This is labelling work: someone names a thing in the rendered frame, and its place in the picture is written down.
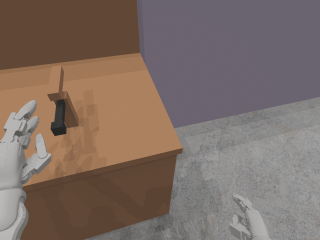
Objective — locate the robot right hand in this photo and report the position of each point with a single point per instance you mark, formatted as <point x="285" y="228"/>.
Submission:
<point x="251" y="224"/>

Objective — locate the left robot forearm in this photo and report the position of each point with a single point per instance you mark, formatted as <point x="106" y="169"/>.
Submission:
<point x="13" y="213"/>

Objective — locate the robot left hand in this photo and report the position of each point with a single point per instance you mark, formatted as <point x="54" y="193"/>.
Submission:
<point x="18" y="129"/>

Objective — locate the counter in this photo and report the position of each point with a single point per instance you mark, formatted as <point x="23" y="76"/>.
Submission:
<point x="115" y="165"/>

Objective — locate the tap lever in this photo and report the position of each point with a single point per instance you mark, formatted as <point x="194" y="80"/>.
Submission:
<point x="58" y="127"/>

